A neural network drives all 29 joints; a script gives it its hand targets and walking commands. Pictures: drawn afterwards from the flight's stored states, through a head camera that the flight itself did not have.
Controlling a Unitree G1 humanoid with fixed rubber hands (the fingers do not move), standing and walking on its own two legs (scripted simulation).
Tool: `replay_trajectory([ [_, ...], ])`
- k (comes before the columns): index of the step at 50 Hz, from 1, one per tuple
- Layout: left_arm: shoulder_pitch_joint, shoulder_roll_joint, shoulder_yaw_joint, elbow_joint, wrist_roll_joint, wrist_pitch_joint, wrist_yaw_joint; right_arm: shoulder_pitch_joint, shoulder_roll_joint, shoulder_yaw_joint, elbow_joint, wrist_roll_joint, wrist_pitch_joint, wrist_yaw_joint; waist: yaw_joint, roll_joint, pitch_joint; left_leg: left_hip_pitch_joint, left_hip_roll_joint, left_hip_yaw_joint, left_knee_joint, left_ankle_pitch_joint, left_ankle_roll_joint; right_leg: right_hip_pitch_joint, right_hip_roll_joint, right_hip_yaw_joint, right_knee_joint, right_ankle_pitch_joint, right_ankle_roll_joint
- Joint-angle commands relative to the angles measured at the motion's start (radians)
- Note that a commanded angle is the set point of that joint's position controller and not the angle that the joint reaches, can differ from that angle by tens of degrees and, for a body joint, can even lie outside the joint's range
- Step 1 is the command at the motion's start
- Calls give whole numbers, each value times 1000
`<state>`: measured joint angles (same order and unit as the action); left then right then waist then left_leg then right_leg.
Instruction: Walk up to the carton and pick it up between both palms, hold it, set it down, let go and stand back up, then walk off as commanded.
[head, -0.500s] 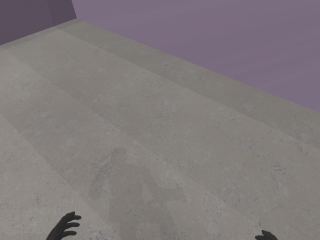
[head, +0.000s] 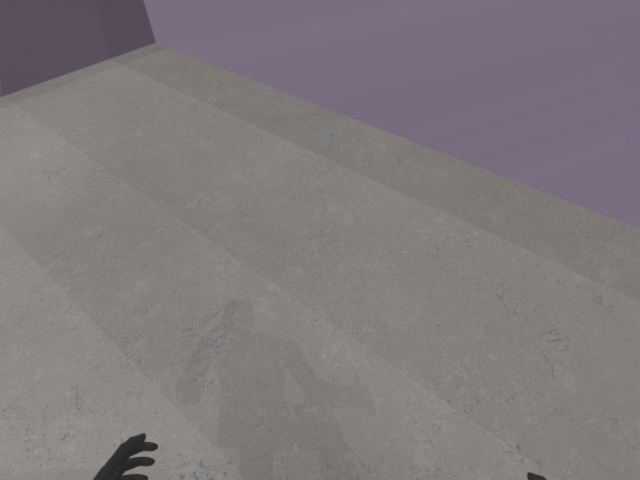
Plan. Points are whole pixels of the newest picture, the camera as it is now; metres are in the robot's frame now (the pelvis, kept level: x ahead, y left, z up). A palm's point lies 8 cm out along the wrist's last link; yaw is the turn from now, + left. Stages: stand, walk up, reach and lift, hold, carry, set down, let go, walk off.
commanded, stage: stand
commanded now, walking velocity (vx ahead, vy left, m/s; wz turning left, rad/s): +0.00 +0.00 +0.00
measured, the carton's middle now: out of the picture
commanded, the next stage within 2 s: walk up in 1.00 s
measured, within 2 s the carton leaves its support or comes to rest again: neither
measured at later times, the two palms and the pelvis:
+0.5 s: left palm out of the picture +0.10 +0.28 -0.08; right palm out of the picture +0.07 -0.28 -0.10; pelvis -0.02 +0.00 +0.01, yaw +0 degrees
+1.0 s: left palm out of the picture +0.08 +0.29 -0.08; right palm out of the picture +0.06 -0.28 -0.10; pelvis -0.02 +0.00 +0.01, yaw +0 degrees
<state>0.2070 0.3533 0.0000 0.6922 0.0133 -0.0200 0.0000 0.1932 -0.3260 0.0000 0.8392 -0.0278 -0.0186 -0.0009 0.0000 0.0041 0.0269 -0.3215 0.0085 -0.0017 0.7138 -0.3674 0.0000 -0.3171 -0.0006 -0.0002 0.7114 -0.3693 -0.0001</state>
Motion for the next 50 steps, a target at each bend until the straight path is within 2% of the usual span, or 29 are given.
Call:
replay_trajectory([
  [1,-72,170,53,9,-5,-36,7,-113,-249,-68,-51,1,-40,1,23,62,-9,-13,100,-158,-246,128,77,57,-76,68,-175,143,-67],
  [2,-33,189,58,26,2,-30,16,-74,-219,-65,-32,11,-37,-5,3,-38,-23,-3,92,-162,-215,157,84,79,-87,105,-178,153,-81],
  [6,-76,202,60,18,-1,-33,14,-101,-222,-58,-37,14,-38,-1,1,36,-52,30,82,-125,-209,247,74,81,-94,110,-177,239,-71],
  [8,-88,198,59,16,6,-45,13,-108,-203,-62,-37,25,-44,-3,1,-34,-67,37,96,-122,-207,249,77,120,-100,96,-206,243,-58],
  [10,-96,218,69,53,5,-37,18,-77,-202,-56,-18,17,-38,-2,-19,-12,-68,50,85,-121,-206,259,77,103,-91,105,-194,247,-65],
  [12,-58,181,52,38,-3,-44,9,-94,-235,-61,-8,18,-40,0,8,34,-91,51,76,-121,-217,211,72,96,-103,113,-197,215,-77],
  [16,-75,191,48,50,1,-31,3,-111,-227,-68,-26,19,-33,9,1,24,-44,36,95,-132,-256,125,70,63,-84,78,-228,124,-63],
  [19,-74,219,60,68,-2,-36,6,-80,-217,-58,1,23,-39,4,-5,-29,-30,76,87,-128,-258,128,67,18,-104,142,-282,60,-73],
  [21,-94,195,50,53,-1,-40,-2,-115,-215,-58,-3,12,-38,-1,7,35,-34,28,102,-145,-293,88,72,68,-85,99,-252,81,-53],
  [22,-79,207,55,71,0,-45,5,-112,-234,-73,-1,12,-44,5,16,21,-41,49,86,-142,-290,105,67,72,-88,99,-261,93,-63],
  [23,-111,225,63,72,7,-47,7,-111,-186,-52,-6,11,-41,8,-14,-32,-39,46,88,-130,-275,135,63,81,-89,111,-256,133,-64],
  [25,-87,196,54,84,-1,-47,9,-117,-212,-62,19,10,-40,6,15,69,-75,57,83,-138,-295,205,59,112,-96,94,-248,158,-61],
  [27,-74,212,58,99,6,-41,5,-96,-217,-60,24,11,-48,1,-6,21,-71,86,85,-122,-272,154,56,87,-94,100,-269,157,-60],
  [29,-43,193,56,100,-9,-42,0,-79,-214,-49,41,14,-37,3,3,40,-58,74,105,-153,-284,207,65,75,-92,115,-261,155,-64],
  [30,-86,226,51,103,10,-39,3,-76,-188,-43,42,20,-34,8,-28,-6,-21,68,94,-116,-297,171,47,67,-96,106,-271,124,-64],
  [31,-62,210,62,95,-7,-38,6,-91,-235,-53,60,16,-37,7,-3,30,-16,39,96,-147,-306,144,53,66,-87,114,-282,151,-62],
  [32,-89,201,56,88,-3,-37,9,-102,-238,-57,47,22,-37,5,-14,71,-29,44,91,-127,-298,101,54,60,-90,117,-289,99,-60],
  [34,-79,205,54,102,2,-45,-3,-81,-194,-45,54,23,-33,10,-14,-28,-41,54,91,-133,-304,140,51,92,-106,112,-287,100,-57],
  [36,-60,184,46,114,-1,-42,2,-87,-206,-52,60,13,-33,10,-7,-30,-50,63,93,-139,-307,119,63,97,-93,100,-293,128,-59],
  [37,-67,195,51,128,0,-39,4,-108,-203,-47,54,8,-37,5,-7,45,-85,81,95,-126,-309,138,60,90,-105,114,-284,125,-67],
  [38,-94,186,50,110,2,-40,3,-139,-217,-55,48,15,-42,9,-6,-11,-112,82,101,-147,-315,172,55,106,-91,83,-272,162,-56],
  [39,-77,193,54,131,-1,-30,-4,-113,-214,-53,60,15,-48,9,0,48,-87,63,103,-144,-332,161,54,115,-90,95,-270,172,-55],
  [41,-50,193,44,135,-13,-29,-5,-109,-240,-62,67,19,-35,7,15,42,-59,78,102,-144,-313,169,60,89,-93,91,-277,113,-55],
  [42,-79,194,47,140,-2,-32,1,-123,-205,-55,58,10,-37,4,6,-10,-48,61,106,-153,-316,161,64,85,-95,88,-278,119,-56],
  [45,-57,191,48,154,1,-38,1,-92,-246,-63,79,9,-37,4,8,54,-99,80,94,-131,-298,192,57,141,-109,105,-286,204,-57],
  [47,-86,233,60,156,-5,-43,7,-92,-193,-48,84,22,-33,5,-10,-32,-84,90,87,-115,-292,217,50,117,-115,128,-303,220,-60],
  [48,-63,221,60,148,-15,-34,8,-84,-216,-48,79,16,-33,4,4,6,-59,107,84,-91,-274,234,53,95,-117,127,-302,224,-65],
  [49,-86,211,53,152,8,-37,12,-108,-208,-56,81,22,-27,3,1,-54,-60,92,81,-110,-285,214,57,110,-118,137,-320,236,-63],
  [50,-84,199,49,159,1,-35,3,-71,-218,-50,83,22,-29,5,-12,-16,-76,116,84,-107,-279,208,58,126,-132,139,-329,230,-59],
])
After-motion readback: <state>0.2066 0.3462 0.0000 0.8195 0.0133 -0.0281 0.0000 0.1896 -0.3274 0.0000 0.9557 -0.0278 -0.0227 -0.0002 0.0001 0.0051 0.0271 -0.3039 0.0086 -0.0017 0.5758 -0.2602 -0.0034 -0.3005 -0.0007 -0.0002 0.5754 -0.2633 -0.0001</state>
